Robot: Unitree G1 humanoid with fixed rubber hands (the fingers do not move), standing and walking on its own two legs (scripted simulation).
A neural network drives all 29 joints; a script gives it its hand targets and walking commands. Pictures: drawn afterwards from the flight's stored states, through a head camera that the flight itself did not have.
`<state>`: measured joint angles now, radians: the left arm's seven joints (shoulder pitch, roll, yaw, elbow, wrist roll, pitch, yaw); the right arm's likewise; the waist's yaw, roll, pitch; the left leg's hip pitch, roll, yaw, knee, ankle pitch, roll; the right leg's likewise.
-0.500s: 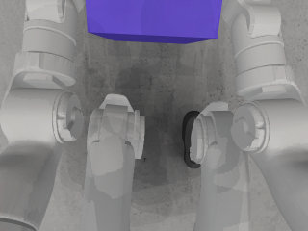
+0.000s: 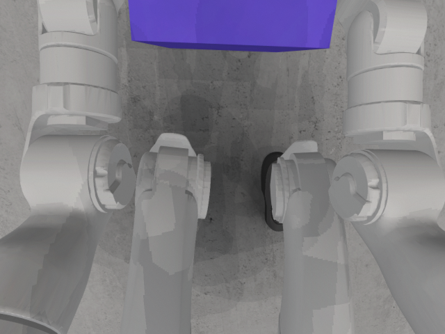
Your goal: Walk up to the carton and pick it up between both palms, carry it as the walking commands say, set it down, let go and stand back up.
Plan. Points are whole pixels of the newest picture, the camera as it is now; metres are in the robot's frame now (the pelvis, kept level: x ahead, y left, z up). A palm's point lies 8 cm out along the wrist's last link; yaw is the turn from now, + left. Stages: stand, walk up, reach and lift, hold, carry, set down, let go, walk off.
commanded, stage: reach and lift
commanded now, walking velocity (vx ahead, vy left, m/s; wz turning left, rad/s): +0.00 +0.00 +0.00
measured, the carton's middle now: out of the picture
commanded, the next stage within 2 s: none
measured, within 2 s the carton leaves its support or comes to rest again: neither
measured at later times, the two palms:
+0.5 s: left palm out of the picture +0.53 +0.19 -0.07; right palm out of the picture +0.54 -0.10 -0.06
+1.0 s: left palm out of the picture +0.52 +0.19 +0.00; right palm out of the picture +0.53 -0.10 +0.01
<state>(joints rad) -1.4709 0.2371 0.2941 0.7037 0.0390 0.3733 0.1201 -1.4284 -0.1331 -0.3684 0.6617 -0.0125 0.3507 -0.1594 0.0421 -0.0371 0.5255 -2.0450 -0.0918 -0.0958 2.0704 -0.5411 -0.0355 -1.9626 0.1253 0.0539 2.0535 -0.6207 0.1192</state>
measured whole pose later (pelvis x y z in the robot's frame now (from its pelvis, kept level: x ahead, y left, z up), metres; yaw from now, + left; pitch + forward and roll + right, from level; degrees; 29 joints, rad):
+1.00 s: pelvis -0.02 +0.00 +0.10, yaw +2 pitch +23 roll -4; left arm -1.36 0.14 0.37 0.57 0.10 0.45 0.10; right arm -1.32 -0.06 -0.44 0.53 -0.09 0.44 -0.12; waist 0.02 -0.02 0.52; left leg -1.69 -0.11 -0.12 1.74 -0.44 -0.05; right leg -1.62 0.13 0.07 1.72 -0.52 0.11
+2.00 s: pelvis -0.02 +0.00 +0.20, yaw +4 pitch +12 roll -3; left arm -1.10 0.06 0.35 0.51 0.11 0.44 0.11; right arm -1.08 -0.01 -0.39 0.49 -0.10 0.43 -0.10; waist 0.00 -0.01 0.52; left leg -1.20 -0.10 -0.14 1.37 -0.37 -0.03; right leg -1.14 0.11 0.10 1.35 -0.43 0.09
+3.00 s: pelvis +0.11 +0.00 +0.34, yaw +4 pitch +10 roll -1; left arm -0.36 -0.17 0.34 0.45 0.24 0.40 0.04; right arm -0.36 0.18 -0.32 0.46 -0.24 0.41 -0.02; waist -0.02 -0.02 -0.06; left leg -0.55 -0.06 -0.14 0.65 -0.28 -0.01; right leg -0.50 0.05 0.15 0.63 -0.31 0.03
